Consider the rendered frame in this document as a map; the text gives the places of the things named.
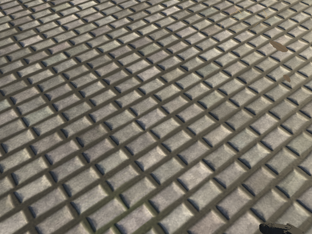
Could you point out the robot right hand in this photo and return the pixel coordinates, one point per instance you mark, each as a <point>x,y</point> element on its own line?
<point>277,228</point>

